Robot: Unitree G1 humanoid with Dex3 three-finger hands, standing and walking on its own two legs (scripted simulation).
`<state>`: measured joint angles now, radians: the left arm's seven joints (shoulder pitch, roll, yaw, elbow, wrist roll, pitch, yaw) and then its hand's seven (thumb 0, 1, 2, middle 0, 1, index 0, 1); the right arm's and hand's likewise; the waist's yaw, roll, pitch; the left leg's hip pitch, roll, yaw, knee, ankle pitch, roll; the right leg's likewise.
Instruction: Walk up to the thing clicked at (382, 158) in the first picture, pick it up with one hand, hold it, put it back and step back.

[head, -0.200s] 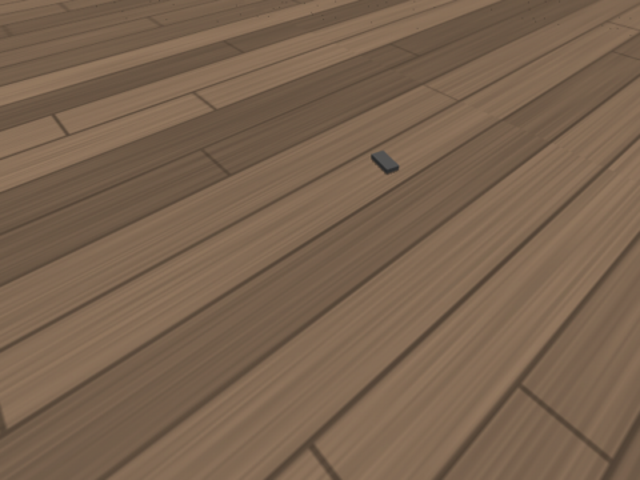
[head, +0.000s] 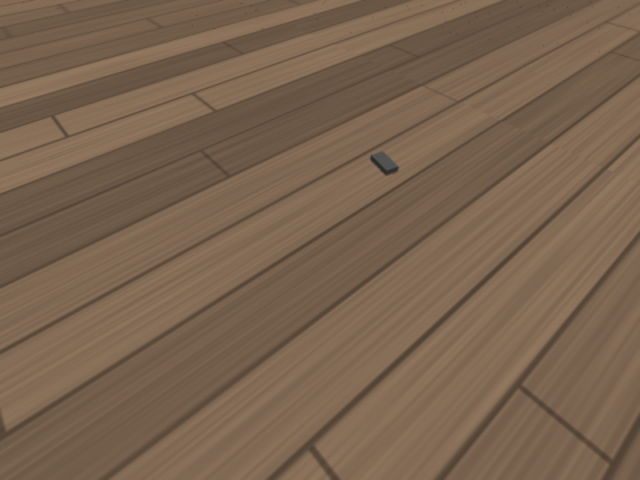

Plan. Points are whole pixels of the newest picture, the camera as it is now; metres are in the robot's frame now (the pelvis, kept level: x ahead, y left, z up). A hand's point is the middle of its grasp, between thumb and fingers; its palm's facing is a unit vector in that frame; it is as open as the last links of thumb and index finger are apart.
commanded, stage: stand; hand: left
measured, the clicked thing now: (384, 162) +1.72 -0.33 -0.77
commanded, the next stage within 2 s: walk up in 0.92 s
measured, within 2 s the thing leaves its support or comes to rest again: neither
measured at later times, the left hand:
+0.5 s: hand out of the picture +0.08 +0.25 -0.16, palm faces -0.03 -0.94 -0.33, open 7.4 cm
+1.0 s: hand out of the picture +0.08 +0.26 -0.16, palm faces -0.09 -0.94 -0.33, open 7.4 cm
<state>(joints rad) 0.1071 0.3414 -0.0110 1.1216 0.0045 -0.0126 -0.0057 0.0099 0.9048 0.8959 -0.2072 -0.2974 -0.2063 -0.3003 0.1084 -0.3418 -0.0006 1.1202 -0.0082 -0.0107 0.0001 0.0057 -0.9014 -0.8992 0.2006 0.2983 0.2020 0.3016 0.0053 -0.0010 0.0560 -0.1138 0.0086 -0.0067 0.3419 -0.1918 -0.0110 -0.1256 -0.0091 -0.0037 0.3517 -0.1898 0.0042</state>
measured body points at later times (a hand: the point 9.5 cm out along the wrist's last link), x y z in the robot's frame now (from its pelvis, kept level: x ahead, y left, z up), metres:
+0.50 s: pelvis +0.00 +0.00 +0.00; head +0.01 +0.00 +0.45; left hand +0.08 +0.30 -0.13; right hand +0.08 -0.30 -0.13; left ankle +0.00 +0.13 -0.75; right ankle +0.00 -0.12 -0.75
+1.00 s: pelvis +0.01 +0.00 +0.00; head +0.02 +0.00 +0.45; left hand +0.09 +0.31 -0.13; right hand +0.09 -0.31 -0.13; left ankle +0.00 +0.13 -0.75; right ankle +0.00 -0.12 -0.74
